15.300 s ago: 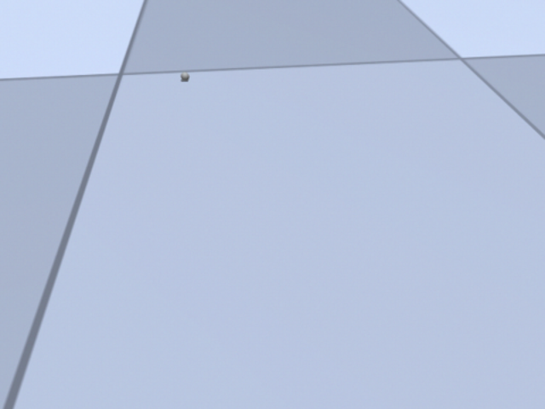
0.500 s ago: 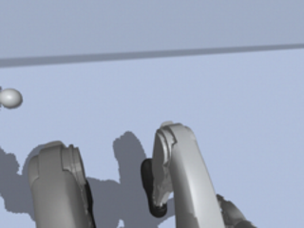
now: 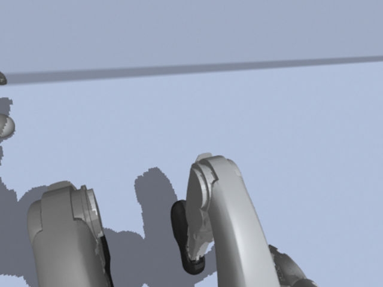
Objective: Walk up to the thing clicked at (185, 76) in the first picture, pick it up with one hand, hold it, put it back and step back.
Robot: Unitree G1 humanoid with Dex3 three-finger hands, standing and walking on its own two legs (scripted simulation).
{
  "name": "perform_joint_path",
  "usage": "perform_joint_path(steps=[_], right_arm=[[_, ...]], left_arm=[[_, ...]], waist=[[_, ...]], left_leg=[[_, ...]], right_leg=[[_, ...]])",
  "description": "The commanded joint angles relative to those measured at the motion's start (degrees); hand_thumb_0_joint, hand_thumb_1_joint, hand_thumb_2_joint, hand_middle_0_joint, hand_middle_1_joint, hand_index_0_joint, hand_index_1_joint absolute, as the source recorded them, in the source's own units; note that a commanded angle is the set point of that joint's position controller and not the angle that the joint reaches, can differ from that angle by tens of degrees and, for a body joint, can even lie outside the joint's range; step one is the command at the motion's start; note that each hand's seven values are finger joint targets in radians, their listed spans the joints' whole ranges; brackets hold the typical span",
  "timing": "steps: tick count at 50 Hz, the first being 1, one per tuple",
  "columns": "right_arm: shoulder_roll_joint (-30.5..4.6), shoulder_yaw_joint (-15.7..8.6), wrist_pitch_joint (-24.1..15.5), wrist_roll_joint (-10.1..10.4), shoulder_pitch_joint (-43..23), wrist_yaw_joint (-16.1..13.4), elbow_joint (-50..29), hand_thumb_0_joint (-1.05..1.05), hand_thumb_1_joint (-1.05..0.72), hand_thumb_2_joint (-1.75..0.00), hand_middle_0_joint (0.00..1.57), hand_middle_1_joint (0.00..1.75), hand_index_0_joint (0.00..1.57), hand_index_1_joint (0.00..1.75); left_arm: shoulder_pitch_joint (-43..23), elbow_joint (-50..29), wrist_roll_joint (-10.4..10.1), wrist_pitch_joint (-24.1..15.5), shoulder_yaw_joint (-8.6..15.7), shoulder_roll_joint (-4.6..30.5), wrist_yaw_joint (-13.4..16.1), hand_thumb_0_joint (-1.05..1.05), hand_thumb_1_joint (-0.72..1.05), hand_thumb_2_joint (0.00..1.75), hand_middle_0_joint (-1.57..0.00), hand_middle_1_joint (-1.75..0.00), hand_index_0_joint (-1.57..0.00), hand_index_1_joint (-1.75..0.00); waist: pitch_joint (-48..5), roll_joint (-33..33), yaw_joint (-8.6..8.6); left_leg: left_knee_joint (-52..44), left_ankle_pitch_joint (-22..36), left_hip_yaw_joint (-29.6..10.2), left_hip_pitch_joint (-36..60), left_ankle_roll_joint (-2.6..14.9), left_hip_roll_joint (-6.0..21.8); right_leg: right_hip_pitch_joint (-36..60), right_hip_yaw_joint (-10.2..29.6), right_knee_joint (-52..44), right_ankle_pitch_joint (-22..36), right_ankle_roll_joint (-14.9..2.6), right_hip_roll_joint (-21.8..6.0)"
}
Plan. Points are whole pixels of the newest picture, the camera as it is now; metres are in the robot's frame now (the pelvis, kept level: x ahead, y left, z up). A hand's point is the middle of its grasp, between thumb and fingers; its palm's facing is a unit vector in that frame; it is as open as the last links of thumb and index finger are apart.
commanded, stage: approach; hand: left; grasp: from above
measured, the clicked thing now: out of the picture +0.47 +0.33 -0.29
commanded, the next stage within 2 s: close in in 0.40 s
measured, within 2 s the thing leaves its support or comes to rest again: neither
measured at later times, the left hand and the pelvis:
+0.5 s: hand out of the picture +0.44 +0.34 -0.17, palm faces -0.49 -0.11 -0.86, open 14.0 cm; pelvis +0.00 +0.00 +0.00, yaw +0 degrees
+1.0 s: hand out of the picture +0.45 +0.31 -0.22, palm faces -0.48 -0.12 -0.87, open 14.3 cm; pelvis +0.00 +0.00 -0.02, yaw -1 degrees
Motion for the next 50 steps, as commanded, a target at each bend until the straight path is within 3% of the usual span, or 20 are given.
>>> perform_joint_path(steps=[1,3,6,8,11,14,15,18,19,20,22,26,31,32,34,35,38,43,45,50], right_arm=[[-16.3,-4.1,-0.7,-0.1,12.8,-0.9,-0.6,0.0,-0.89,-0.89,0.2,0.3,0.2,0.3],[-16.6,-3.6,-0.5,0.0,12.8,-0.9,-1.6,0.0,-0.89,-0.89,0.2,0.3,0.2,0.3],[-16.3,-3.2,-0.6,0.5,11.6,-0.4,-2.5,0.0,-0.89,-0.89,0.2,0.3,0.2,0.3],[-16.2,-3.0,-0.7,1.0,11.5,-0.4,-3.1,0.0,-0.89,-0.89,0.2,0.3,0.2,0.3],[-16.0,-2.8,-0.9,1.5,11.1,-0.3,-3.2,0.0,-0.89,-0.89,0.2,0.3,0.2,0.3],[-16.0,-3.4,-1.1,1.6,11.7,-0.3,-3.1,0.0,-0.89,-0.89,0.2,0.3,0.2,0.3],[-16.4,-3.5,-1.1,1.6,10.7,-0.4,-4.1,0.0,-0.89,-0.89,0.2,0.3,0.2,0.3],[-16.1,-3.8,-0.7,1.1,13.3,-0.7,-1.9,0.0,-0.89,-0.89,0.2,0.3,0.2,0.3],[-16.9,-4.2,-0.8,1.0,12.9,-0.9,-3.2,0.0,-0.89,-0.89,0.2,0.3,0.2,0.3],[-16.4,-4.2,-0.6,0.8,14.5,-1.0,-1.3,0.0,-0.89,-0.89,0.2,0.3,0.2,0.3],[-16.7,-4.7,-0.7,0.4,14.3,-1.1,-1.2,0.0,-0.9,-0.89,0.2,0.3,0.2,0.3],[-16.3,-5.0,0.0,0.2,13.8,-1.1,-0.7,0.0,-0.89,-0.89,0.2,0.3,0.2,0.3],[-16.4,-3.9,0.3,-0.1,12.9,-0.7,-0.4,0.0,-0.89,-0.89,0.2,0.3,0.2,0.3],[-16.8,-3.9,0.3,0.1,12.6,-0.7,-0.8,0.0,-0.89,-0.89,0.2,0.3,0.2,0.3],[-16.8,-3.4,0.1,-0.2,12.3,-0.5,-1.1,0.0,-0.89,-0.89,0.2,0.3,0.2,0.3],[-16.8,-3.3,0.0,-0.2,11.7,-0.4,-1.1,0.0,-0.89,-0.89,0.2,0.3,0.2,0.3],[-17.2,-2.5,-1.4,-1.0,11.8,0.4,-1.2,0.0,-0.89,-0.89,0.2,0.3,0.2,0.3],[-17.4,-1.0,-3.5,-1.8,11.7,0.9,-1.8,0.0,-0.89,-0.9,0.2,0.3,0.2,0.3],[-18.3,-1.0,-4.1,-1.7,11.0,0.7,-3.0,0.0,-0.89,-0.9,0.2,0.3,0.2,0.3],[-19.2,0.5,-4.9,-3.1,11.4,0.9,-3.2,0.0,-0.89,-0.9,0.2,0.3,0.2,0.3]], left_arm=[[-19.8,-4.9,0.8,2.5,4.4,15.9,5.7,0.0,-0.49,0.97,-0.17,-0.88,-0.14,-0.91],[-18.4,-6.0,1.2,4.3,7.1,18.8,7.1,0.0,-0.49,0.98,-0.19,-0.86,-0.15,-0.9],[-16.8,-4.7,0.2,7.4,6.8,18.4,7.1,0.0,-0.5,0.98,-0.17,-0.88,-0.14,-0.91],[-13.5,-3.4,-1.7,8.9,7.1,18.6,6.0,0.0,-0.52,0.98,-0.15,-0.91,-0.13,-0.93],[-9.3,-0.3,-4.6,10.0,5.2,16.6,2.3,0.0,-0.51,0.97,-0.14,-0.92,-0.12,-0.94],[-9.4,-4.7,-7.4,8.7,5.6,17.7,-1.9,0.0,-0.51,0.97,-0.12,-0.94,-0.12,-0.95],[-9.9,-5.9,-7.5,7.9,6.4,19.2,-3.1,0.0,-0.52,0.98,-0.11,-0.96,-0.11,-0.97],[-15.3,-11.9,-7.8,4.0,5.0,17.7,-5.8,0.0,-0.54,0.98,-0.1,-0.98,-0.1,-0.98],[-16.2,-13.6,-7.2,2.5,6.3,19.4,-5.9,0.0,-0.55,1.0,-0.1,-0.97,-0.09,-0.98],[-18.4,-15.9,-7.6,0.8,4.4,17.0,-6.0,0.0,-0.54,0.99,-0.1,-0.97,-0.09,-0.98],[-17.4,-16.0,-6.8,-1.7,3.1,14.5,-5.4,0.0,-0.56,0.99,-0.09,-0.98,-0.08,-0.99],[-17.2,-14.6,-4.2,-3.3,2.1,13.3,-1.9,0.0,-0.56,0.98,-0.06,-1.0,-0.07,-0.99],[-14.5,-4.3,-0.1,0.0,2.5,13.1,3.2,0.0,-0.56,1.01,-0.07,-0.98,-0.07,-0.98],[-16.1,-5.6,-0.1,0.4,4.2,15.1,4.4,0.0,-0.56,1.02,-0.07,-0.98,-0.06,-0.99],[-16.8,-4.3,0.8,1.7,3.9,15.2,5.8,0.0,-0.57,1.02,-0.07,-0.97,-0.06,-0.98],[-16.6,-3.0,0.9,2.3,4.0,15.1,6.5,0.0,-0.57,1.01,-0.06,-0.97,-0.05,-0.98],[-19.7,1.1,0.9,3.5,3.1,13.6,7.3,0.0,-0.56,1.02,-0.06,-0.95,-0.04,-0.97],[-18.9,6.5,-0.2,3.9,2.7,14.6,7.5,0.0,-0.56,1.02,-0.07,-0.96,-0.05,-0.98],[-18.7,4.6,-0.3,3.5,4.7,18.9,7.5,0.0,-0.55,1.02,-0.07,-0.96,-0.05,-0.98],[-16.4,6.4,-0.5,2.4,7.4,22.6,7.6,0.0,-0.56,1.0,-0.06,-0.96,-0.04,-0.98]], waist=[[-36.1,27.0,-1.39],[-39.6,29.4,0.02],[-40.4,27.9,0.28],[-39.6,24.3,1.33],[-36.2,17.0,0.41],[-35.6,13.6,0.4],[-36.9,13.2,0.29],[-36.0,14.3,-1.58],[-37.3,15.2,-2.14],[-36.7,16.6,-2.67],[-34.8,17.9,-3.16],[-37.6,24.3,-1.11],[-34.1,24.4,-1.17],[-35.1,26.1,-0.76],[-35.3,26.2,-1.33],[-36.0,25.9,-0.96],[-31.9,24.3,-4.9],[-29.6,21.7,-6.1],[-31.7,21.3,-4.54],[-30.9,20.6,-5.88]], left_leg=[[-16.0,10.5,3.2,36.1,-1.21,-1.0],[-16.1,13.2,4.1,36.7,-1.13,-1.2],[-15.4,14.6,5.2,35.5,-0.45,-1.2],[-15.0,13.5,5.9,31.9,0.37,-1.3],[-13.6,10.3,6.3,24.6,1.69,-1.4],[-13.3,7.6,6.1,21.4,2.15,-1.5],[-13.0,7.6,5.6,21.9,1.97,-1.2],[-12.2,7.0,4.7,23.3,1.24,-1.1],[-11.8,7.7,4.5,25.1,0.97,-1.0],[-11.3,6.7,4.4,25.2,0.42,-1.0],[-11.3,5.4,4.2,26.2,-0.11,-1.1],[-13.9,6.6,3.3,33.3,-1.12,-0.9],[-15.0,12.3,3.2,35.0,-1.09,-1.0],[-15.4,13.5,2.9,35.1,-1.2,-1.0],[-14.9,15.3,3.0,35.9,-1.01,-1.0],[-14.7,15.5,3.0,36.0,-0.91,-0.9],[-13.6,12.7,2.8,33.3,-0.62,-0.9],[-11.9,8.1,3.7,28.2,0.18,-1.1],[-12.0,7.0,3.8,28.0,0.3,-1.1],[-10.0,6.9,3.5,26.8,0.42,-0.7]], right_leg=[[12.0,-4.7,-10.6,13.0,-3.69,2.2],[14.8,-4.2,-10.4,15.3,-3.88,2.3],[16.2,-3.5,-10.9,16.7,-3.96,2.5],[18.5,-2.8,-12.4,16.2,-3.61,2.9],[21.6,-1.7,-13.9,13.8,-2.77,3.2],[24.4,-1.1,-14.9,11.0,-2.18,2.9],[25.3,-0.9,-14.5,10.6,-2.35,3.0],[23.4,-1.5,-14.6,9.5,-2.64,3.0],[23.7,-1.7,-14.7,10.3,-2.61,2.9],[21.6,-1.8,-14.6,8.6,-3.14,3.0],[19.3,-2.7,-15.1,7.1,-3.43,2.9],[15.4,-4.5,-12.8,8.6,-3.83,2.9],[13.0,-5.6,-11.1,13.2,-3.97,3.0],[13.0,-5.7,-10.5,14.3,-4.0,2.8],[13.1,-5.7,-9.9,16.0,-3.93,2.8],[12.9,-5.4,-9.7,16.5,-3.91,2.8],[12.0,-5.6,-9.0,15.2,-3.38,2.5],[13.8,-4.9,-10.7,11.8,-3.15,3.1],[15.6,-4.8,-11.3,10.4,-3.15,3.2],[18.4,-4.6,-10.5,10.6,-2.74,3.5]])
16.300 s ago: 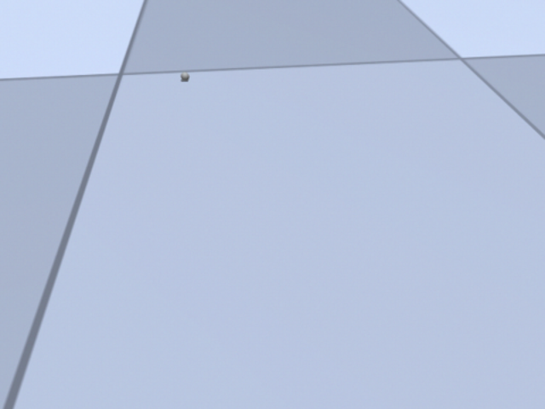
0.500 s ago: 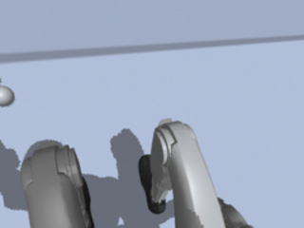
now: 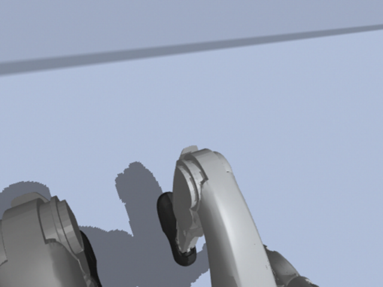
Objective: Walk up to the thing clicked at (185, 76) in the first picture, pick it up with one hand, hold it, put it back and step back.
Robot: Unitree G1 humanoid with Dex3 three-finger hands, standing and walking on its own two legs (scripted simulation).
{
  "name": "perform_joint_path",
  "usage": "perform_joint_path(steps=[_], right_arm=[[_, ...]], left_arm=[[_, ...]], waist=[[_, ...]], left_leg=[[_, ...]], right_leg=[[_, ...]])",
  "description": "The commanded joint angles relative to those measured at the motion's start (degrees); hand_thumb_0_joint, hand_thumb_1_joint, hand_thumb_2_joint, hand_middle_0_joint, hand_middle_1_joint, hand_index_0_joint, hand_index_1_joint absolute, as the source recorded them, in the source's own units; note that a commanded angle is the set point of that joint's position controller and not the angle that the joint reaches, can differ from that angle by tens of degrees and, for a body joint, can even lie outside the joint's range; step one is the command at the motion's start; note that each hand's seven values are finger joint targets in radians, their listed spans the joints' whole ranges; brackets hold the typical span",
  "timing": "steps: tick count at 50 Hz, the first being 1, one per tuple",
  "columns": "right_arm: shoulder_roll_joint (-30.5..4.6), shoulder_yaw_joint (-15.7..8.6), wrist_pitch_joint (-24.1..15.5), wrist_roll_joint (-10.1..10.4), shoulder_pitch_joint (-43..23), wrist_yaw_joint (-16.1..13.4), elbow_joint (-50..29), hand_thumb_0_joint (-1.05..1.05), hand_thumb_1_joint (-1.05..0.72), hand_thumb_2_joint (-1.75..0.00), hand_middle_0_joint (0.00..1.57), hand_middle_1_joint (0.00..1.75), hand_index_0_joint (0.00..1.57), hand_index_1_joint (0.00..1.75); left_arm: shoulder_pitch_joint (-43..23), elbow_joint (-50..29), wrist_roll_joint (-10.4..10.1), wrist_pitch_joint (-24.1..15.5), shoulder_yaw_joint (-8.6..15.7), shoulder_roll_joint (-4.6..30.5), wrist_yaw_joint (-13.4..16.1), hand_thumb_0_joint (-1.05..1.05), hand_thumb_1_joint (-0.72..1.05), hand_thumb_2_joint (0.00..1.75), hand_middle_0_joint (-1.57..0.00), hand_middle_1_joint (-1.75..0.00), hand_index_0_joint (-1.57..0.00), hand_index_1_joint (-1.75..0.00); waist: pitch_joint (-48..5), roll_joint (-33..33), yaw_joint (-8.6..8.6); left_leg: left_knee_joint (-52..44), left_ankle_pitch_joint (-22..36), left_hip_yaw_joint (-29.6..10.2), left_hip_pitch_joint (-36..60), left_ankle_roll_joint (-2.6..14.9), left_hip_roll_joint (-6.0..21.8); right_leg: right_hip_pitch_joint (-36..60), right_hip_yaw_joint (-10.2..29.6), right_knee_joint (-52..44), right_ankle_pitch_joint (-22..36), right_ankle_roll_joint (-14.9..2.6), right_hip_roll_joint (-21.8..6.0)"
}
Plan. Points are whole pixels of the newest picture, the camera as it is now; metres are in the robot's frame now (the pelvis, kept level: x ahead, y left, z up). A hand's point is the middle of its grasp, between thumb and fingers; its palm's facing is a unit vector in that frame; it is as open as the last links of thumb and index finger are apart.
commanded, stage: rest palm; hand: left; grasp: from above
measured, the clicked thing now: out of the picture +0.47 +0.34 -0.27
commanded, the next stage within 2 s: close in 1.10 s
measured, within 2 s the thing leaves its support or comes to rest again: neither
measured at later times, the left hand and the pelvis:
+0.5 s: hand out of the picture +0.45 +0.33 -0.24, palm faces -0.45 -0.16 -0.88, open 14.4 cm; pelvis +0.01 +0.01 -0.01, yaw -3 degrees
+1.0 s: hand out of the picture +0.45 +0.32 -0.26, palm faces -0.46 -0.14 -0.88, open 14.4 cm; pelvis +0.01 +0.01 -0.01, yaw -4 degrees
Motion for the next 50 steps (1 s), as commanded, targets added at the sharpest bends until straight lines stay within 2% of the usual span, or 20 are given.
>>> perform_joint_path(steps=[1,6,9,13,14,18,19,20,21,22,23,24,25,28,29,39,40,45,47,50], right_arm=[[-17.6,-4.3,-0.8,-0.4,10.7,-0.8,-1.0,0.0,-0.89,-0.9,0.2,0.3,0.2,0.3],[-18.2,-3.7,-0.7,-1.4,10.4,-0.7,-1.0,0.0,-0.89,-0.9,0.2,0.3,0.2,0.3],[-17.9,-2.9,-1.0,-2.2,10.3,0.0,-0.6,0.0,-0.89,-0.9,0.2,0.3,0.2,0.3],[-18.1,-3.0,-1.5,-2.4,9.9,0.5,-0.3,0.0,-0.9,-0.9,0.2,0.3,0.2,0.3],[-18.5,-3.0,-1.7,-2.9,10.5,0.8,0.0,0.0,-0.89,-0.9,0.2,0.3,0.2,0.3],[-19.1,-3.1,-1.8,-2.8,10.1,1.5,0.2,0.0,-0.89,-0.9,0.2,0.3,0.2,0.3],[-18.7,-3.1,-2.0,-2.7,9.2,1.7,-0.4,0.0,-0.89,-0.9,0.2,0.3,0.2,0.3],[-19.2,-3.2,-2.0,-3.0,9.6,1.8,0.4,0.0,-0.9,-0.9,0.2,0.3,0.2,0.3],[-19.2,-2.9,-2.3,-3.1,9.3,2.1,-0.1,0.0,-0.9,-0.9,0.2,0.3,0.2,0.3],[-19.1,-2.9,-2.5,-3.1,8.1,2.4,-0.9,0.0,-0.89,-0.9,0.2,0.3,0.2,0.3],[-19.5,-3.1,-2.5,-2.9,8.0,2.3,0.0,0.0,-0.9,-0.9,0.2,0.3,0.2,0.3],[-19.6,-3.1,-2.7,-2.7,7.7,2.5,-0.8,0.0,-0.9,-0.9,0.2,0.3,0.2,0.3],[-19.9,-3.0,-2.5,-3.1,8.7,2.4,0.1,0.0,-0.9,-0.9,0.2,0.3,0.2,0.3],[-19.6,-2.8,-2.8,-3.3,7.4,3.0,-0.8,0.0,-0.9,-0.9,0.2,0.3,0.2,0.3],[-19.3,-2.3,-2.9,-3.5,7.6,3.1,-0.6,0.0,-0.9,-0.9,0.2,0.3,0.2,0.3],[-19.5,-0.9,-4.0,-3.1,7.0,3.1,-0.5,0.0,-0.9,-0.9,0.2,0.3,0.2,0.3],[-20.4,-1.4,-4.1,-3.2,6.7,3.1,-0.6,0.0,-0.9,-0.9,0.2,0.3,0.2,0.3],[-20.2,-0.6,-4.0,-3.5,6.4,3.2,-1.1,0.0,-0.9,-0.9,0.2,0.3,0.2,0.3],[-20.6,-0.2,-4.4,-4.1,6.6,3.6,-1.2,0.0,-0.9,-0.9,0.2,0.3,0.2,0.3],[-21.1,-0.4,-4.9,-3.6,5.6,3.6,-1.4,0.0,-0.9,-0.9,0.2,0.3,0.2,0.3]], left_arm=[[-14.2,-6.3,-0.9,-1.3,2.3,17.4,2.1,0.0,-0.56,1.0,-0.06,-0.96,-0.04,-0.98],[-12.1,-9.5,-0.4,-2.9,3.9,20.9,3.5,0.0,-0.58,1.01,-0.07,-0.94,-0.04,-0.97],[-10.7,-7.3,-0.8,-2.8,2.7,19.2,4.0,0.0,-0.59,1.01,-0.06,-0.94,-0.03,-0.97],[-9.6,-8.9,-1.7,-2.8,2.1,18.1,4.9,0.0,-0.59,1.02,-0.07,-0.94,-0.03,-0.97],[-9.1,-7.8,-0.9,-2.6,1.7,17.8,5.0,0.0,-0.58,1.03,-0.07,-0.93,-0.03,-0.97],[-9.3,-8.4,-1.1,-2.2,3.2,19.2,5.8,0.0,-0.58,1.05,-0.07,-0.93,-0.03,-0.97],[-10.0,-8.8,-1.2,-2.1,1.8,17.3,5.8,0.0,-0.58,1.05,-0.07,-0.93,-0.03,-0.97],[-9.6,-8.5,-1.4,-2.1,3.5,19.0,6.4,0.0,-0.58,1.03,-0.07,-0.94,-0.03,-0.97],[-9.5,-5.4,-0.5,-1.7,1.5,17.1,6.1,0.0,-0.59,1.02,-0.07,-0.93,-0.03,-0.97],[-11.2,-6.8,-0.9,-2.0,0.2,15.1,5.9,0.0,-0.59,1.02,-0.07,-0.93,-0.03,-0.96],[-11.5,-7.2,-0.7,-2.0,1.5,17.2,6.4,0.0,-0.6,1.05,-0.07,-0.93,-0.02,-0.97],[-12.0,-7.5,-0.9,-2.1,0.8,16.4,6.6,0.0,-0.59,1.03,-0.07,-0.93,-0.03,-0.97],[-10.6,-7.0,-0.5,-2.0,2.9,18.8,7.0,0.0,-0.59,1.03,-0.07,-0.93,-0.03,-0.97],[-11.5,-4.8,0.4,-1.7,0.5,15.7,7.1,0.0,-0.59,1.03,-0.07,-0.94,-0.03,-0.97],[-10.6,-2.8,0.1,-1.4,1.0,15.4,7.0,0.0,-0.6,1.04,-0.07,-0.93,-0.03,-0.98],[-11.8,-4.4,-0.6,-2.2,0.7,17.8,7.6,0.0,-0.58,1.04,-0.07,-0.98,-0.03,-1.01],[-11.8,-3.9,-0.7,-2.3,-0.4,16.9,7.6,0.0,-0.58,1.03,-0.07,-0.98,-0.03,-1.01],[-9.9,-3.2,-0.5,-2.0,1.6,19.7,8.8,0.0,-0.58,1.03,-0.07,-0.99,-0.03,-1.02],[-9.7,-1.9,-0.1,-1.7,0.9,18.6,9.1,0.0,-0.58,1.04,-0.07,-0.98,-0.03,-1.01],[-11.3,-4.1,-0.9,-1.6,1.3,20.6,9.5,0.0,-0.58,1.06,-0.08,-0.99,-0.04,-1.03]], waist=[[-37.2,22.2,-0.75],[-38.8,25.6,0.2],[-37.0,23.8,-0.98],[-38.5,27.0,-0.1],[-37.8,26.8,-1.12],[-37.5,27.7,-0.39],[-36.7,28.3,-0.48],[-36.9,28.6,-0.57],[-33.6,27.8,-2.03],[-33.8,27.4,-2.02],[-34.6,28.4,-1.66],[-33.8,29.4,-1.56],[-35.1,29.5,-1.35],[-32.4,28.3,-2.62],[-30.7,26.3,-3.29],[-33.6,26.7,-2.53],[-32.9,27.0,-3.06],[-33.2,27.6,-1.85],[-31.3,26.8,-3.23],[-32.3,27.2,-2.37]], left_leg=[[-12.7,7.3,5.0,28.3,0.81,-0.8],[-12.4,9.4,4.3,30.0,0.24,-0.3],[-10.6,11.3,4.2,28.4,0.48,0.0],[-11.1,13.5,3.5,31.7,-0.17,0.4],[-10.7,14.2,3.4,32.9,-0.22,0.3],[-11.1,14.9,2.8,32.6,-0.44,0.4],[-11.4,14.7,2.8,32.9,-0.62,0.4],[-11.6,15.4,2.5,33.3,-0.76,0.5],[-11.1,13.6,2.5,31.8,-0.75,0.5],[-11.4,13.0,2.2,32.0,-0.76,0.6],[-11.8,12.9,1.9,32.5,-0.9,0.6],[-12.3,12.7,1.5,32.5,-1.11,0.6],[-12.6,13.3,1.4,33.5,-1.19,0.6],[-12.2,10.8,1.5,31.7,-1.03,0.6],[-11.9,10.0,1.5,30.7,-0.77,0.5],[-11.2,11.4,1.4,31.6,-0.72,0.6],[-10.9,10.8,1.4,31.0,-0.64,0.6],[-11.2,12.3,1.4,31.4,-0.87,0.9],[-10.8,11.8,1.5,30.3,-0.66,0.8],[-10.7,11.1,1.4,30.0,-0.59,1.0]], right_leg=[[20.5,-3.5,-12.7,10.3,-2.72,2.7],[21.8,-4.3,-11.6,12.2,-2.99,3.1],[23.0,-4.4,-11.3,14.9,-2.44,3.5],[22.8,-5.4,-10.8,16.4,-2.69,3.8],[21.9,-5.9,-10.2,16.8,-2.62,3.7],[22.2,-6.4,-10.0,17.4,-2.73,3.8],[21.3,-6.4,-9.8,17.0,-2.83,3.8],[21.4,-7.0,-9.6,17.4,-2.83,3.8],[19.3,-7.1,-8.8,16.2,-2.83,3.7],[18.8,-7.3,-9.2,15.6,-2.81,3.9],[19.2,-7.3,-9.1,15.5,-2.97,3.9],[18.0,-7.5,-8.7,15.1,-3.05,3.7],[19.3,-7.7,-8.9,15.6,-3.04,3.8],[17.8,-7.5,-8.7,14.0,-2.96,3.8],[17.6,-7.8,-9.0,13.7,-2.69,3.8],[20.4,-7.7,-9.6,15.0,-2.43,3.9],[19.8,-7.7,-9.3,14.8,-2.38,3.9],[21.5,-7.5,-9.4,15.8,-2.58,4.3],[20.9,-7.9,-9.3,15.7,-2.31,4.3],[21.6,-7.5,-9.6,15.1,-2.41,4.6]])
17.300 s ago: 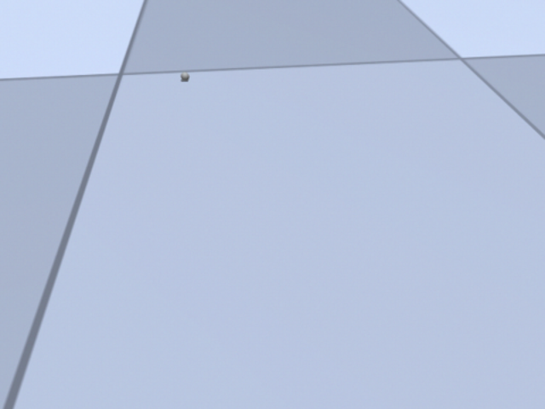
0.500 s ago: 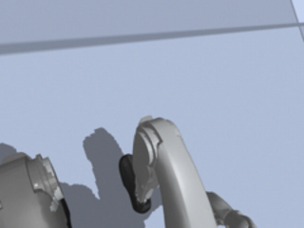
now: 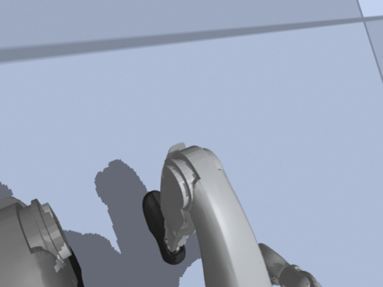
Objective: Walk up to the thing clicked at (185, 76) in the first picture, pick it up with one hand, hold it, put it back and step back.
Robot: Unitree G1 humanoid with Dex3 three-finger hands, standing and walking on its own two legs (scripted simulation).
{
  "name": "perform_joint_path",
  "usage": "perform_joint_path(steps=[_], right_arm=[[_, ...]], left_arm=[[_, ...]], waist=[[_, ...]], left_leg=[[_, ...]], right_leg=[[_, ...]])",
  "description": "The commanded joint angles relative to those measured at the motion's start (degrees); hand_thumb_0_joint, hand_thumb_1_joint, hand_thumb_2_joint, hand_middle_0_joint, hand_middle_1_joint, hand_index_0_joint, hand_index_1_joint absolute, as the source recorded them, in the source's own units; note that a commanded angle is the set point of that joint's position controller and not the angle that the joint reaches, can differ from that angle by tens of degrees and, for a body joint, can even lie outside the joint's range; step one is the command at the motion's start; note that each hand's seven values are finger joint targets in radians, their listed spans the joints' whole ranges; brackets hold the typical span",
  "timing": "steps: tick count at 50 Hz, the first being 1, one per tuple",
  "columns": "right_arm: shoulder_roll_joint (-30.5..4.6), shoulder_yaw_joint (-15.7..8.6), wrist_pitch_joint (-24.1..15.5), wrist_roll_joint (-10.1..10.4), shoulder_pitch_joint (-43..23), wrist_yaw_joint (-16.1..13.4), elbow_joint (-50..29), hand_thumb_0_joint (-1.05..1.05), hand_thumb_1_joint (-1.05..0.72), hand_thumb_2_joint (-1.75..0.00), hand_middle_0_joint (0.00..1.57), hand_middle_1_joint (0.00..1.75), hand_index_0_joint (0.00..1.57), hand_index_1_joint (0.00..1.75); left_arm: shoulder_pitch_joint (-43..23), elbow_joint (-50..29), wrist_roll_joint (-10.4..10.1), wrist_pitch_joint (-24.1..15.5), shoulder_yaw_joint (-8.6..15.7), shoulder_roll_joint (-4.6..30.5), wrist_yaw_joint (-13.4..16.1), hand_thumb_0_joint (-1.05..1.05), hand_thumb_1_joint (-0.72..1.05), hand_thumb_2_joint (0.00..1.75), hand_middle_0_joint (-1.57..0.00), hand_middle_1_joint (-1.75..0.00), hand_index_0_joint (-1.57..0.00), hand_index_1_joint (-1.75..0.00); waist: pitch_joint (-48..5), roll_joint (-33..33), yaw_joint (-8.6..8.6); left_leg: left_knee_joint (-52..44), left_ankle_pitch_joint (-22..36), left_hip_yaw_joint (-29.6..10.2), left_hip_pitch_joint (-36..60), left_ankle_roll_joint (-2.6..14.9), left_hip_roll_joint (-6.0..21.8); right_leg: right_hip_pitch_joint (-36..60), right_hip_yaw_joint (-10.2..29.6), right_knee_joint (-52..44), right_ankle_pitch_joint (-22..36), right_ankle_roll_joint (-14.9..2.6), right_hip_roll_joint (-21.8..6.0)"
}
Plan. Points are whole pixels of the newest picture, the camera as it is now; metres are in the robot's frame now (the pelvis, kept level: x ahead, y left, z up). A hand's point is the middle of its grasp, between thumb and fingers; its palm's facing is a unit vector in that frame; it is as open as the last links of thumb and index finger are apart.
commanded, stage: rest palm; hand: left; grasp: from above
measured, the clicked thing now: out of the picture +0.44 +0.36 -0.27
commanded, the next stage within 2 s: close in 0.10 s
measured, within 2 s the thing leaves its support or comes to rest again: neither
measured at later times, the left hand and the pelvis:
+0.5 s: hand out of the picture +0.42 +0.35 -0.24, palm faces -0.43 -0.18 -0.88, open 13.8 cm; pelvis +0.00 +0.00 +0.00, yaw -1 degrees
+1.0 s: hand out of the picture +0.42 +0.35 -0.25, palm faces -0.45 -0.17 -0.88, open 11.9 cm; pelvis +0.00 +0.00 +0.00, yaw +0 degrees
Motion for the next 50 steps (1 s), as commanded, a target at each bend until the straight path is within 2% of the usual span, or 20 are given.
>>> perform_joint_path(steps=[1,2,7,8,14,18,20,22,23,25,29,35,38,39,40,41,42,46,48,50], right_arm=[[-19.5,-5.6,-0.6,0.5,9.9,-0.7,-0.3,0.0,-0.9,-0.91,0.2,0.3,0.2,0.3],[-19.2,-5.6,-0.9,0.6,9.0,-0.5,-0.5,0.0,-0.9,-0.91,0.2,0.3,0.2,0.3],[-19.4,-5.6,-1.2,0.4,10.1,-0.2,0.0,0.0,-0.9,-0.91,0.2,0.3,0.2,0.3],[-18.9,-5.5,-1.4,0.5,9.5,0.0,0.1,0.0,-0.9,-0.9,0.2,0.3,0.2,0.3],[-19.4,-4.9,-1.5,0.4,9.5,-0.3,0.3,0.0,-0.89,-0.9,0.2,0.3,0.2,0.3],[-19.8,-5.4,-1.5,0.6,8.9,-0.4,0.4,0.0,-0.89,-0.9,0.2,0.3,0.2,0.3],[-19.5,-5.3,-1.2,0.6,9.6,-0.6,0.6,0.0,-0.89,-0.9,0.2,0.3,0.2,0.3],[-19.3,-5.2,-1.2,0.7,8.7,-0.4,0.1,0.0,-0.89,-0.9,0.2,0.3,0.2,0.3],[-19.6,-5.3,-1.0,0.7,9.0,-0.5,0.5,0.0,-0.89,-0.9,0.2,0.3,0.2,0.3],[-18.6,-4.4,-1.0,0.8,9.2,-0.4,0.1,0.0,-0.89,-0.9,0.2,0.3,0.2,0.3],[-19.0,-4.4,-0.6,1.1,8.9,-0.5,-0.4,0.0,-0.89,-0.9,0.2,0.3,0.2,0.3],[-19.5,-4.6,-0.7,0.8,8.3,-0.3,-0.8,0.0,-0.89,-0.9,0.2,0.3,0.2,0.3],[-19.5,-4.7,-0.6,0.6,8.9,-0.4,-0.2,0.0,-0.89,-0.9,0.2,0.3,0.2,0.3],[-19.5,-4.8,-0.9,0.6,8.4,-0.3,-0.7,0.0,-0.89,-0.9,0.2,0.3,0.2,0.3],[-19.5,-4.8,-1.0,0.5,8.7,-0.2,-0.5,0.0,-0.89,-0.9,0.2,0.3,0.2,0.3],[-19.7,-5.0,-1.2,0.7,7.8,-0.3,-1.0,0.0,-0.89,-0.9,0.2,0.3,0.2,0.3],[-19.3,-4.5,-1.1,0.7,8.3,-0.3,-0.5,0.0,-0.89,-0.9,0.2,0.3,0.2,0.3],[-19.4,-4.2,-1.6,0.7,8.7,0.0,-0.4,0.0,-0.89,-0.9,0.2,0.3,0.2,0.3],[-19.4,-3.9,-1.6,1.0,9.3,-0.1,-0.3,0.0,-0.89,-0.9,0.2,0.3,0.2,0.3],[-20.0,-4.4,-1.4,0.9,8.9,-0.5,-0.7,0.0,-0.89,-0.9,0.2,0.3,0.2,0.3]], left_arm=[[-13.2,-6.4,-1.2,0.1,1.4,15.6,2.7,0.0,-0.58,1.05,-0.07,-0.99,-0.04,-1.03],[-13.2,-6.8,-1.8,0.2,0.0,13.7,2.7,0.0,-0.57,1.06,-0.08,-1.0,-0.04,-1.04],[-11.9,-6.0,-2.0,0.7,1.6,15.3,2.5,0.0,-0.56,1.05,-0.08,-1.01,-0.05,-1.04],[-11.0,-4.1,-2.2,1.0,0.6,13.5,1.9,0.0,-0.55,1.06,-0.08,-1.02,-0.05,-1.05],[-14.1,-8.0,-3.0,0.4,1.3,16.5,1.5,0.0,-0.5,0.99,-0.1,-0.98,-0.08,-1.0],[-13.9,-7.8,-3.1,0.1,-0.2,14.6,0.7,0.0,-0.48,0.98,-0.11,-0.98,-0.1,-0.99],[-13.0,-7.9,-3.0,-0.1,0.8,15.8,0.8,0.0,-0.46,0.98,-0.12,-0.98,-0.11,-1.0],[-12.7,-5.7,-2.9,0.3,-1.8,12.5,0.2,0.0,-0.44,0.95,-0.12,-0.98,-0.12,-0.99],[-12.4,-6.1,-2.9,0.3,-0.6,14.1,0.3,0.0,-0.44,0.96,-0.13,-0.98,-0.12,-0.99],[-11.1,-4.0,-3.2,0.4,-1.2,12.5,-0.1,0.0,-0.41,0.93,-0.14,-0.98,-0.14,-0.97],[-12.3,-7.4,-3.1,-0.3,-0.2,15.1,0.0,0.0,-0.38,0.91,-0.16,-0.96,-0.16,-0.95],[-12.9,-6.7,-1.9,-0.6,-0.8,14.5,0.6,0.0,-0.3,0.86,-0.21,-0.94,-0.22,-0.93],[-14.1,-8.7,-2.1,-0.8,0.2,15.1,1.2,0.0,-0.28,0.82,-0.21,-0.93,-0.23,-0.91],[-12.2,-6.0,-1.5,-0.4,-1.8,12.7,0.8,0.0,-0.28,0.82,-0.21,-0.94,-0.23,-0.92],[-12.3,-5.8,-2.1,-0.4,-0.9,12.9,0.9,0.0,-0.26,0.83,-0.22,-0.95,-0.25,-0.92],[-12.8,-6.4,-1.9,-0.4,-2.4,11.8,0.9,0.0,-0.24,0.83,-0.23,-0.96,-0.25,-0.93],[-13.6,-7.4,-2.6,-0.6,-0.4,14.4,1.3,0.0,-0.21,0.84,-0.26,-0.96,-0.28,-0.93],[-12.5,-5.1,-2.5,-0.3,-1.7,12.9,0.8,0.0,-0.12,0.8,-0.3,-0.95,-0.34,-0.91],[-13.7,-7.4,-2.8,-0.5,0.0,15.8,1.2,0.0,-0.1,0.8,-0.32,-0.94,-0.36,-0.91],[-13.4,-6.9,-2.9,-0.5,-0.2,15.6,1.5,0.0,-0.05,0.8,-0.35,-0.96,-0.39,-0.91]], waist=[[-36.5,30.7,-1.21],[-36.5,30.7,-0.8],[-37.0,31.1,-1.17],[-34.7,29.8,-1.54],[-36.7,30.3,-1.49],[-36.3,30.5,-1.66],[-37.6,31.9,-1.28],[-34.6,29.7,-1.86],[-35.3,30.5,-1.43],[-33.1,29.7,-2.04],[-36.0,31.2,-0.96],[-33.1,32.5,-1.93],[-35.3,33.4,-1.63],[-33.3,32.4,-2.27],[-33.0,31.5,-2.13],[-32.9,31.8,-1.84],[-34.2,31.2,-1.42],[-32.8,29.8,-2.41],[-35.4,29.8,-1.68],[-36.9,29.2,-1.46]], left_leg=[[-15.2,14.9,5.6,29.0,-0.24,0.6],[-15.7,14.5,5.2,28.9,-0.49,0.7],[-15.4,15.3,5.0,29.9,-0.57,0.8],[-14.9,14.6,5.0,28.7,-0.45,0.8],[-14.9,13.4,5.2,28.3,-0.22,0.9],[-14.9,13.6,4.9,28.9,-0.47,1.0],[-15.2,15.0,5.0,29.7,-0.61,1.0],[-15.2,13.6,4.7,28.2,-0.55,1.0],[-15.5,14.2,4.8,28.9,-0.59,0.9],[-15.5,14.4,4.2,28.7,-0.71,1.0],[-16.0,16.4,4.1,30.2,-0.82,1.0],[-16.6,13.3,4.0,30.0,-1.06,1.0],[-16.9,14.0,3.9,30.8,-1.2,1.1],[-16.4,13.5,4.1,30.0,-1.14,1.2],[-16.7,13.0,4.0,29.5,-1.03,1.0],[-16.7,12.4,4.2,29.0,-1.01,1.1],[-16.7,12.3,3.9,28.9,-0.94,1.0],[-15.8,13.5,3.8,29.0,-0.77,1.0],[-15.6,14.4,4.3,29.2,-0.56,1.0],[-15.2,14.7,4.6,29.0,-0.43,1.2]], right_leg=[[19.7,-4.6,-11.0,16.9,-3.25,2.8],[19.2,-4.6,-10.7,16.5,-3.44,2.9],[20.0,-4.9,-10.5,17.1,-3.28,2.8],[19.0,-4.8,-10.2,16.8,-3.16,2.6],[20.8,-4.6,-11.7,15.8,-3.2,3.0],[19.8,-4.8,-11.1,15.7,-3.37,3.0],[21.4,-4.7,-11.4,16.9,-3.42,3.1],[19.1,-5.0,-11.0,15.8,-3.4,3.2],[19.4,-5.3,-11.5,16.2,-3.41,3.2],[18.4,-5.7,-10.9,16.4,-3.26,2.9],[20.2,-5.5,-10.8,17.8,-3.33,3.0],[17.3,-5.7,-10.2,15.3,-3.43,2.8],[17.8,-5.8,-10.7,15.6,-3.55,3.0],[17.3,-5.5,-10.3,15.5,-3.54,3.0],[17.0,-6.0,-10.7,15.0,-3.41,3.0],[17.3,-5.5,-11.0,14.6,-3.54,3.2],[17.6,-5.9,-11.3,14.6,-3.42,3.1],[17.7,-5.8,-10.4,15.8,-3.13,2.7],[20.2,-5.4,-11.4,16.5,-3.08,3.1],[21.2,-4.9,-11.9,16.9,-3.19,3.5]])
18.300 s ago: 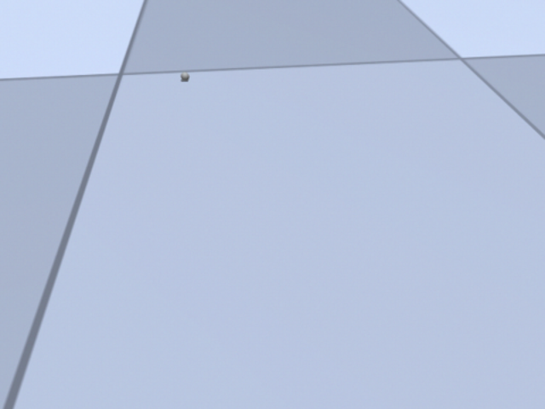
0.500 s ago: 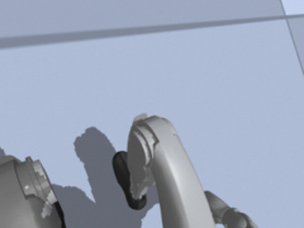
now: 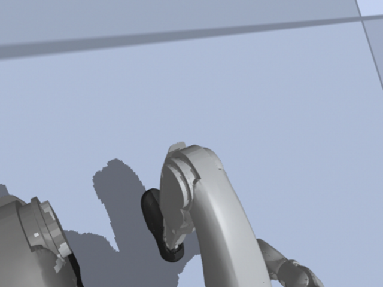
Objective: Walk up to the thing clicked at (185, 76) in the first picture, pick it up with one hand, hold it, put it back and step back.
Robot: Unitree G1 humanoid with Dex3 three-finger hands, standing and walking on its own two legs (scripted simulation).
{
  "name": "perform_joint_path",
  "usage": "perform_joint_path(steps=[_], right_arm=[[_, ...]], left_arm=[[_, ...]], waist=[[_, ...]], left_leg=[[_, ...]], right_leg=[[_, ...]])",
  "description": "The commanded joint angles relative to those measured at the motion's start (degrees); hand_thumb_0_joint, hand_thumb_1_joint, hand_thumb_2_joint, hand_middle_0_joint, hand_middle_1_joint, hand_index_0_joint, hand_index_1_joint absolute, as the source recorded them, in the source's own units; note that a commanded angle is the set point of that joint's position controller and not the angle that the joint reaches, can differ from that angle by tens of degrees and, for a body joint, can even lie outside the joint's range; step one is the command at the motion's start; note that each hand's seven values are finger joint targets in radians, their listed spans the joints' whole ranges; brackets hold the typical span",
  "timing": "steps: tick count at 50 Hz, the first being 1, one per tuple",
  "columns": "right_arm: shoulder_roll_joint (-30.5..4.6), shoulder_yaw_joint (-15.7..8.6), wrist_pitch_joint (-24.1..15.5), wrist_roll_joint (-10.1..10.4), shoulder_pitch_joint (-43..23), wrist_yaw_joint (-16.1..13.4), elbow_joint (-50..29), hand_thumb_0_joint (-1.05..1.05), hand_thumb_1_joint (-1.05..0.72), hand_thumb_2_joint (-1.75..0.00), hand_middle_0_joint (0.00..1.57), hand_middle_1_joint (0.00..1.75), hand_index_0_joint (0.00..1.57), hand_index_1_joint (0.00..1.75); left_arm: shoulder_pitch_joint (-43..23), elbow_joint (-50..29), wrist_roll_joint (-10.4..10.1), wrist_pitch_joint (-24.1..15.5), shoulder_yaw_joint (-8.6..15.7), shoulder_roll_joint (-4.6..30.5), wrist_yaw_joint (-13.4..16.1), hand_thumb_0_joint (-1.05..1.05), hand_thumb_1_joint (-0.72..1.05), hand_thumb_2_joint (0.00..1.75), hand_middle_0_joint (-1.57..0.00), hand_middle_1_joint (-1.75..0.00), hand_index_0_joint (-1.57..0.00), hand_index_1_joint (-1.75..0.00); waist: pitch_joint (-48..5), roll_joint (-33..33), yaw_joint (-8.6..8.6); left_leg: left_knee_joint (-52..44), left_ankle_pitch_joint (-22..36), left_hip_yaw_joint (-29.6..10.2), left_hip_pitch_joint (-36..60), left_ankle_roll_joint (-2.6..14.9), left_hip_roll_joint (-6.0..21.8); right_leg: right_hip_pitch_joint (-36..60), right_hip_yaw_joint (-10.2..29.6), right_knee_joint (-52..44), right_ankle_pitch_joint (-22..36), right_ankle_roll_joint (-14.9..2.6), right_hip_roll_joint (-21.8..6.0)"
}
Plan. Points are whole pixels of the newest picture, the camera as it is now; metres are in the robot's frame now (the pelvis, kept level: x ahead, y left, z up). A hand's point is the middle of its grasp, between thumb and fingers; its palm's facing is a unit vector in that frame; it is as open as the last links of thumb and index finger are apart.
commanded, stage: close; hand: left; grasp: from above
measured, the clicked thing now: out of the picture +0.44 +0.37 -0.27
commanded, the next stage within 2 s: settle in 0.74 s
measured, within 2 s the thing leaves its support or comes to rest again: leaves its support in 1.10 s
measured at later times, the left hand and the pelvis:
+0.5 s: hand out of the picture +0.42 +0.36 -0.25, palm faces -0.43 -0.19 -0.88, open 8.3 cm; pelvis +0.00 +0.00 +0.00, yaw +0 degrees
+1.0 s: hand out of the picture +0.42 +0.36 -0.25, palm faces -0.43 -0.18 -0.89, open 7.4 cm; pelvis +0.00 +0.00 +0.00, yaw +0 degrees
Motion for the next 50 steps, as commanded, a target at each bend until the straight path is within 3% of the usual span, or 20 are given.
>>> perform_joint_path(steps=[1,3,5,6,12,14,15,17,18,19,20,23,27,29,32,35,39,44,46,50], right_arm=[[-19.0,-5.8,0.2,0.7,10.5,-1.1,0.8,0.0,-0.89,-0.9,0.2,0.3,0.2,0.3],[-18.7,-5.3,0.1,0.2,10.1,-1.0,0.5,0.0,-0.89,-0.9,0.2,0.3,0.2,0.3],[-18.5,-5.0,0.2,0.5,10.4,-1.2,0.4,0.0,-0.89,-0.9,0.2,0.3,0.2,0.3],[-19.2,-5.3,0.3,0.5,10.8,-1.5,0.8,0.0,-0.89,-0.9,0.2,0.3,0.2,0.3],[-19.7,-5.8,-0.1,0.6,9.0,-1.3,-0.3,0.0,-0.89,-0.9,0.2,0.3,0.2,0.3],[-19.3,-6.0,-0.1,0.8,8.9,-1.5,0.3,0.0,-0.9,-0.9,0.2,0.3,0.2,0.3],[-19.3,-6.1,-0.3,0.6,9.4,-1.2,-0.1,0.0,-0.89,-0.9,0.2,0.3,0.2,0.3],[-19.0,-5.7,-0.2,0.7,9.3,-1.1,0.5,0.0,-0.89,-0.9,0.2,0.3,0.2,0.3],[-19.4,-6.3,-0.2,0.7,9.0,-1.1,-0.2,0.0,-0.89,-0.9,0.2,0.3,0.2,0.3],[-19.1,-5.8,-0.1,0.6,9.9,-1.1,0.5,0.0,-0.89,-0.9,0.2,0.3,0.2,0.3],[-19.3,-6.4,-0.1,0.6,10.0,-1.0,0.4,0.0,-0.89,-0.9,0.2,0.3,0.2,0.3],[-18.9,-6.2,0.3,0.7,10.6,-1.2,0.7,0.0,-0.9,-0.9,0.2,0.3,0.2,0.3],[-18.2,-5.6,0.5,0.5,10.0,-1.0,0.6,0.0,-0.89,-0.9,0.2,0.3,0.2,0.3],[-18.6,-5.8,0.8,0.8,10.1,-1.3,0.8,0.0,-0.89,-0.9,0.2,0.3,0.2,0.3],[-18.8,-5.6,0.6,0.4,9.7,-1.1,0.3,0.0,-0.9,-0.9,0.2,0.3,0.2,0.3],[-18.2,-5.2,0.8,0.6,9.2,-1.4,0.9,0.0,-0.9,-0.9,0.2,0.3,0.2,0.3],[-18.5,-5.5,0.6,0.3,9.2,-1.3,0.9,0.0,-0.9,-0.9,0.2,0.3,0.2,0.3],[-18.5,-5.1,0.1,0.2,9.4,-0.9,0.5,0.0,-0.91,-0.9,0.2,0.3,0.2,0.3],[-19.4,-5.9,0.1,0.6,9.4,-1.1,0.3,0.0,-0.91,-0.9,0.2,0.3,0.2,0.3],[-19.3,-6.5,-0.4,0.9,10.2,-0.8,0.2,0.0,-0.9,-0.9,0.2,0.3,0.2,0.3]], left_arm=[[-13.0,-6.0,-1.0,-0.4,0.9,14.5,2.7,0.0,-0.03,0.78,-0.36,-0.95,-0.41,-0.9],[-10.5,-1.9,-0.8,0.3,-0.7,12.3,2.4,0.0,0.0,0.72,-0.37,-0.94,-0.43,-0.88],[-11.9,-3.6,-1.0,0.3,0.0,14.0,2.4,0.0,0.01,0.7,-0.37,-0.92,-0.43,-0.85],[-13.5,-6.8,-1.5,0.1,1.8,16.3,2.7,0.0,0.04,0.66,-0.39,-0.91,-0.45,-0.84],[-12.2,-5.6,-1.1,0.4,0.0,14.5,2.0,0.0,0.17,0.66,-0.48,-0.91,-0.55,-0.83],[-12.6,-7.4,-1.7,0.5,1.8,16.1,2.2,0.0,0.21,0.61,-0.49,-0.92,-0.58,-0.82],[-12.3,-6.7,-1.5,0.5,0.1,13.8,1.8,0.0,0.23,0.59,-0.51,-0.89,-0.6,-0.8],[-11.5,-7.7,-1.6,0.4,1.6,15.5,1.8,0.0,0.25,0.58,-0.51,-0.89,-0.61,-0.8],[-11.6,-7.4,-1.6,0.4,-0.3,13.0,1.5,0.0,0.26,0.57,-0.53,-0.88,-0.62,-0.78],[-11.7,-7.2,-2.0,0.4,1.4,14.6,1.6,0.0,0.29,0.56,-0.53,-0.89,-0.64,-0.78],[-10.5,-6.2,-1.7,0.6,0.4,13.3,1.2,0.0,0.32,0.54,-0.55,-0.9,-0.65,-0.78],[-11.2,-7.6,-2.5,0.0,1.9,14.3,1.2,0.0,0.39,0.53,-0.6,-0.88,-0.71,-0.77],[-10.4,-4.0,-1.8,-0.4,-1.3,10.7,0.0,0.0,0.49,0.5,-0.65,-0.9,-0.78,-0.77],[-12.5,-8.2,-1.8,-1.1,0.2,13.5,0.4,0.0,0.56,0.5,-0.69,-0.9,-0.82,-0.76],[-12.2,-7.1,-1.1,-1.4,-1.1,12.2,0.8,0.0,0.65,0.5,-0.76,-0.91,-0.9,-0.77],[-13.1,-7.0,-1.5,-1.7,-0.7,13.0,1.3,0.0,0.7,0.53,-0.82,-0.9,-0.95,-0.77],[-12.9,-6.9,-0.1,-1.2,-1.4,12.3,1.9,0.0,0.78,0.55,-0.89,-0.89,-1.01,-0.76],[-12.8,-6.0,-0.7,-0.3,-0.9,12.2,2.4,0.0,0.75,0.56,-0.91,-0.91,-1.04,-0.78],[-14.3,-8.6,-1.1,0.0,0.1,14.3,2.5,0.0,0.74,0.54,-0.9,-0.89,-1.03,-0.76],[-13.7,-9.1,-1.6,1.3,1.0,14.4,1.4,0.0,0.72,0.54,-0.91,-0.85,-1.03,-0.73]], waist=[[-38.0,30.5,-1.98],[-34.8,28.7,-2.85],[-35.8,28.3,-2.59],[-38.0,31.0,-1.29],[-36.0,31.5,-2.15],[-36.8,32.0,-0.95],[-35.5,32.7,-1.78],[-36.0,31.8,-1.08],[-36.2,31.9,-1.67],[-37.0,31.2,-1.76],[-35.7,31.0,-1.87],[-37.2,31.3,-1.07],[-33.2,28.5,-3.08],[-37.2,31.4,-1.47],[-35.9,31.0,-2.56],[-35.9,30.8,-2.24],[-36.1,33.5,-2.11],[-34.3,31.4,-2.62],[-36.8,32.3,-1.71],[-36.8,33.2,-1.46]], left_leg=[[-15.0,14.9,5.8,28.2,-0.32,1.1],[-14.3,13.5,6.0,26.2,-0.06,1.1],[-13.9,14.1,6.1,26.3,0.09,1.0],[-15.2,15.1,5.8,28.0,-0.25,0.9],[-15.4,12.8,5.0,28.8,-0.65,1.2],[-16.0,12.7,5.1,28.6,-0.78,1.2],[-15.8,12.6,5.2,28.6,-0.77,1.1],[-16.1,13.4,5.1,28.5,-0.81,1.1],[-15.6,13.5,5.3,28.4,-0.73,1.2],[-15.4,14.4,5.2,28.6,-0.59,1.1],[-15.2,14.0,5.7,27.8,-0.5,1.0],[-15.7,14.2,5.4,27.8,-0.56,0.9],[-15.4,12.5,4.8,26.4,-0.41,1.0],[-16.1,15.0,4.4,30.0,-0.86,1.0],[-15.8,14.4,4.6,30.1,-0.8,1.1],[-15.8,13.3,4.8,28.3,-0.7,1.1],[-16.3,14.0,4.6,31.1,-1.31,1.3],[-16.2,13.3,4.8,28.8,-0.82,1.0],[-16.0,13.7,4.9,29.0,-0.75,1.2],[-16.5,12.8,4.7,29.9,-0.93,1.0]], right_leg=[[21.3,-4.2,-11.4,16.5,-3.34,3.1],[20.3,-4.0,-11.4,15.7,-3.17,3.2],[20.7,-4.1,-11.8,16.4,-2.97,3.2],[20.9,-4.5,-11.6,16.3,-3.29,3.1],[18.9,-4.6,-10.0,14.6,-3.47,2.8],[19.3,-4.6,-10.5,14.3,-3.56,2.9],[18.4,-4.5,-10.1,14.2,-3.63,2.7],[19.0,-4.9,-10.5,14.8,-3.51,2.9],[19.0,-4.5,-10.4,15.0,-3.6,3.0],[19.8,-4.9,-10.8,15.9,-3.35,3.0],[19.5,-4.5,-10.7,15.7,-3.37,2.9],[19.5,-5.0,-11.1,15.4,-3.42,2.8],[18.2,-5.1,-10.6,14.5,-3.27,2.8],[18.8,-5.3,-10.4,15.8,-3.49,2.7],[18.9,-5.3,-10.1,15.8,-3.4,2.6],[19.1,-5.1,-10.9,15.0,-3.44,3.0],[17.4,-5.3,-9.9,15.2,-3.66,2.8],[17.5,-5.4,-10.4,15.0,-3.36,2.8],[18.4,-4.8,-10.8,15.3,-3.48,2.9],[16.6,-5.0,-9.9,14.2,-3.53,2.5]])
